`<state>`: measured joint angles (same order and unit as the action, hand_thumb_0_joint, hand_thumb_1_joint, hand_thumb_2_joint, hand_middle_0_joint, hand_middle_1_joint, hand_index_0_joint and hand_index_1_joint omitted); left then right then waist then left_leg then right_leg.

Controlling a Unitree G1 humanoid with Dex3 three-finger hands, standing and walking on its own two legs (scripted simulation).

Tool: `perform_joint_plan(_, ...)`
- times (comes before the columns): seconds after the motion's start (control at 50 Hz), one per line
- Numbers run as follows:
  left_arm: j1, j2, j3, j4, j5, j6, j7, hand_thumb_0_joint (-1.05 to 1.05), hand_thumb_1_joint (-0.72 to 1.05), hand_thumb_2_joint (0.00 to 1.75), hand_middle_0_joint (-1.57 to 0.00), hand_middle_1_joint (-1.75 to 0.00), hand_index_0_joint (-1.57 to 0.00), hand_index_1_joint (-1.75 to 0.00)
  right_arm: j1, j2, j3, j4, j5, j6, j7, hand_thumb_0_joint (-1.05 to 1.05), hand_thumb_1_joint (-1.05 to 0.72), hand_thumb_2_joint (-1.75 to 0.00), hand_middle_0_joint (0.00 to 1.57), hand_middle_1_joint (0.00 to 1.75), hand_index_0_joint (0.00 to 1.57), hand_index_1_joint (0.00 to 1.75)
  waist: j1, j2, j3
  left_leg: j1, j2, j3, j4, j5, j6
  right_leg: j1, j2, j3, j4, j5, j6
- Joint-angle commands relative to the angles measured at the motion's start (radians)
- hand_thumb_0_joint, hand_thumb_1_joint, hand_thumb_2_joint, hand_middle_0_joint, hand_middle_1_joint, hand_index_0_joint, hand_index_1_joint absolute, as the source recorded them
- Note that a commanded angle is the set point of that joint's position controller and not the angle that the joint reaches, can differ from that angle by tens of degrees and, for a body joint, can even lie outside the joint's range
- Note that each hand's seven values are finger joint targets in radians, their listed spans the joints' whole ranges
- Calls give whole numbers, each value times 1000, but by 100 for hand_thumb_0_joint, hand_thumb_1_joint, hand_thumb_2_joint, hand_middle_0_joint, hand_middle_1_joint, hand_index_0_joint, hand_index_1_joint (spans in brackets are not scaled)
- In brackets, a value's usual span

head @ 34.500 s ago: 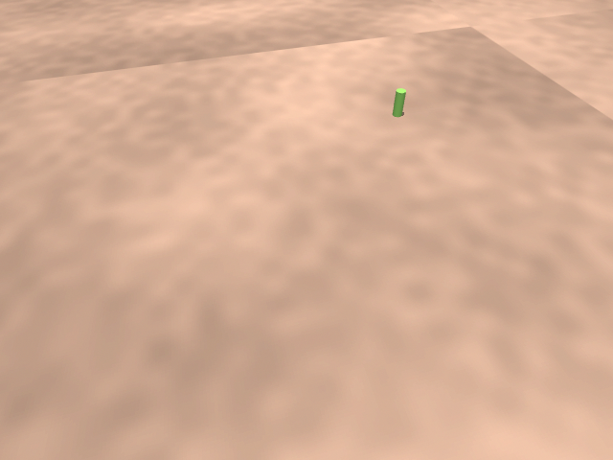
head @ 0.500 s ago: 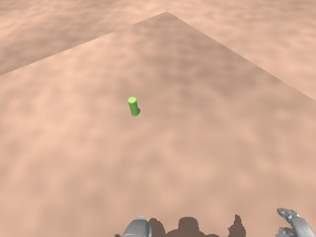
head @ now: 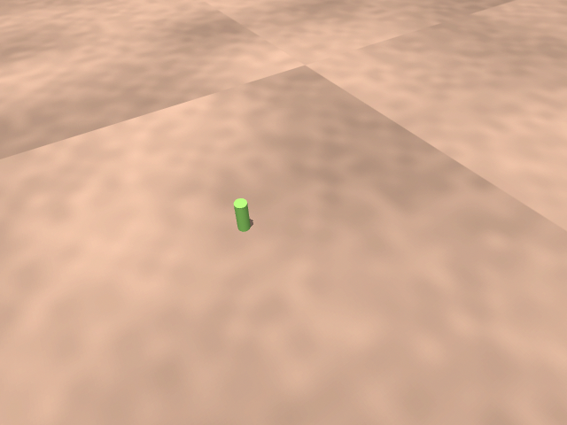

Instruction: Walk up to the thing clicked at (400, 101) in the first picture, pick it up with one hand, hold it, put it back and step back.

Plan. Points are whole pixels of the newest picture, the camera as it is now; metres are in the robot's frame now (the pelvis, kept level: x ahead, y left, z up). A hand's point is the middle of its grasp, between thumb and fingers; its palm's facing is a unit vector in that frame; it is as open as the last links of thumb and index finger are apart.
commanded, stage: step back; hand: left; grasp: from the side
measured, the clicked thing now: (242, 215) +1.11 +0.22 -0.69
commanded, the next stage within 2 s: stand in 0.58 s
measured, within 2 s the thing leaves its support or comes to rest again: neither
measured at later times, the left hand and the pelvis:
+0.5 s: hand out of the picture +0.13 +0.28 -0.15, palm faces +0.05 -0.92 -0.39, open 7.4 cm; pelvis +0.05 +0.00 -0.01, yaw +1 degrees
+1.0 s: hand out of the picture +0.15 +0.26 -0.14, palm faces -0.01 -0.94 -0.34, open 7.4 cm; pelvis +0.07 +0.01 +0.02, yaw +1 degrees
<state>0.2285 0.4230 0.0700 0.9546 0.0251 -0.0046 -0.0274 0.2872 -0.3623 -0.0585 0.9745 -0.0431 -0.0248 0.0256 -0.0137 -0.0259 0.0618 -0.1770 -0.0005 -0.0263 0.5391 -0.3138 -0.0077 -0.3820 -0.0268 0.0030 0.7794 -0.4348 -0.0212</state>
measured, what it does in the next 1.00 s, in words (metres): steps on the spot: right foot, then left foot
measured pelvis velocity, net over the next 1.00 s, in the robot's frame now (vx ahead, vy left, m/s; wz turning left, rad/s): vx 0.07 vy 0.01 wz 0.01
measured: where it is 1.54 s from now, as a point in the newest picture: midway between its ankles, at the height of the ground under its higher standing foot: outside the picture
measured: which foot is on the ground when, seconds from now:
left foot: down 0.00-0.08, up 0.10-0.40, down 0.42-1.00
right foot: up 0.00-0.02, down 0.04-1.00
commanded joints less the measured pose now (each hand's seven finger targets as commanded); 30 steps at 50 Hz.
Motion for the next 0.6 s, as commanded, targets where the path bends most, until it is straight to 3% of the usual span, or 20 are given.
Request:
perform_joint_plan(0.0,-1,140,46,-57,1,-45,9,0,90,90,-20,-30,-20,-30,-118,-272,-64,-105,7,-7,-19,0,-90,-90,20,30,20,30,45,210,-3,-185,158,-152,-131,-153,147,194,37,-59,-240,148,-1)
perform_joint_plan(0.02,40,148,53,-28,4,-49,18,0,90,90,-20,-30,-20,-30,-121,-228,-48,-109,14,3,-19,0,-90,-90,20,30,20,30,70,152,-22,-257,126,-120,-41,-144,120,313,57,-60,-285,180,3)
perform_joint_plan(0.04,74,172,62,-13,10,-54,27,0,90,90,-20,-30,-20,-30,-96,-169,-28,-113,17,7,-23,0,-90,-90,20,30,20,30,88,48,-41,-346,79,-84,89,-180,85,409,9,47,-328,147,-3)
perform_joint_plan(0.06,96,248,81,-19,25,-62,37,0,90,90,-20,-30,-20,-30,-91,-116,-12,-133,21,7,-26,0,-90,-90,20,30,20,30,100,-160,-48,-474,-48,-34,316,-240,43,420,-188,388,-474,-61,-64)
perform_joint_plan(0.08,39,301,90,-43,21,-60,38,0,90,90,-20,-30,-20,-30,-74,-168,-29,-110,12,18,-38,0,-90,-90,20,30,20,30,94,-134,-32,-404,-33,-71,428,-282,25,241,-354,589,-591,-379,-155)
perform_joint_plan(0.1,-40,310,90,-71,19,-58,35,0,90,90,-20,-30,-20,-30,-29,-231,-52,-81,7,22,-42,0,-90,-90,20,30,20,30,61,-104,42,-352,-4,-104,468,-278,18,110,-381,633,-606,-488,-208)
perform_joint_plan(0.12,-60,279,82,-79,15,-60,35,0,90,90,-20,-30,-20,-30,-16,-247,-54,-66,11,20,-39,0,-90,-90,20,30,20,30,46,-63,70,-348,18,-129,460,-225,22,99,-339,568,-582,-423,-198)
perform_joint_plan(0.16,-79,222,62,-73,5,-70,40,0,90,90,-20,-30,-20,-30,-1,-215,-43,-35,20,20,-32,0,-90,-90,20,30,20,30,29,-37,57,-316,25,-149,423,-122,29,99,-242,377,-546,-221,-119)
perform_joint_plan(0.18,-81,223,63,-60,4,-72,42,0,90,90,-20,-30,-20,-30,9,-209,-40,-25,18,21,-30,0,-90,-90,20,30,20,30,27,-63,32,-299,23,-139,409,-99,23,111,-222,331,-529,-140,-114)
perform_joint_plan(0.28,-83,211,52,-58,-2,-74,45,0,90,90,-20,-30,-20,-30,-27,-181,-29,-29,6,21,-30,0,-90,-90,20,30,20,30,35,-110,-18,-206,39,-47,224,-108,3,135,-238,198,-409,325,-141)
perform_joint_plan(0.32,-97,199,40,-60,-8,-65,46,0,90,90,-20,-30,-20,-30,-52,-173,-26,-24,11,17,-30,0,-90,-90,20,30,20,30,32,-124,-40,-132,24,15,131,-76,13,130,-211,140,-346,522,-121)
perform_joint_plan(0.36,-111,201,33,-61,-15,-53,49,0,90,90,-20,-30,-20,-30,-49,-171,-28,-12,13,17,-34,0,-90,-90,20,30,20,30,16,-130,-58,-63,12,57,38,46,21,120,-193,104,-273,643,-99)
perform_joint_plan(0.4,-98,181,22,-65,-20,-43,53,0,90,90,-20,-30,-20,-30,-46,-192,-32,-6,14,12,-40,0,-90,-90,20,30,20,30,12,-76,-99,-5,46,-3,-37,297,45,132,-151,87,-187,649,-49)
perform_joint_plan(0.42,-80,163,14,-69,-24,-39,55,0,90,90,-20,-30,-20,-30,-66,-232,-40,-15,13,9,-44,0,-90,-90,20,30,20,30,26,19,-131,9,135,-107,-34,421,72,113,-104,63,-141,551,-26)
perform_joint_plan(0.44,-82,152,11,-60,-34,-29,54,0,90,90,-20,-30,-20,-30,-126,-265,-41,-29,15,9,-43,0,-90,-90,20,30,20,30,40,93,-141,-64,206,-204,-73,355,131,128,-31,33,-109,298,-2)
perform_joint_plan(0.46,-71,152,13,-40,-38,-23,57,0,90,90,-20,-30,-20,-30,-180,-284,-38,-34,24,13,-38,0,-90,-90,20,30,20,30,53,148,-129,-135,247,-223,-83,279,175,186,7,1,-96,116,-1)
perform_joint_plan(0.48,-73,147,8,-24,-31,-22,58,0,90,90,-20,-30,-20,-30,-210,-270,-36,-30,16,15,-35,0,-90,-90,20,30,20,30,55,151,-113,-163,247,-213,-102,243,171,208,7,3,-124,65,-7)
perform_joint_plan(0.54,-68,171,13,-4,-19,-33,52,0,90,90,-20,-30,-20,-30,-223,-229,-19,-21,19,17,-35,0,-90,-90,20,30,20,30,51,128,-129,-159,169,-140,-66,219,95,231,-45,61,-224,235,-21)
perform_joint_plan(0.56,-71,135,-14,33,-19,-31,41,0,90,90,-20,-30,-20,-30,-174,-207,-5,1,36,5,-29,0,-90,-90,20,30,20,30,26,92,-147,-124,150,-140,-124,104,67,253,-82,81,-288,226,-28)
perform_joint_plan(0.58,-92,141,-16,37,-18,-34,36,0,90,90,-20,-30,-20,-30,-194,-208,-5,10,37,-2,-27,0,-90,-90,20,30,20,30,25,88,-142,-79,134,-118,-121,113,54,231,-93,90,-313,248,-27)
